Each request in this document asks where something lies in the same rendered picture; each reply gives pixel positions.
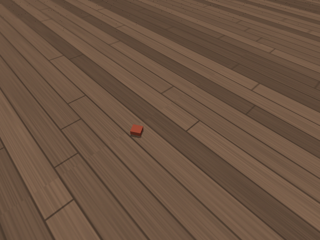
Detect small box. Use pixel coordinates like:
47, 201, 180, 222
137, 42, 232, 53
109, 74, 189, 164
130, 124, 144, 136

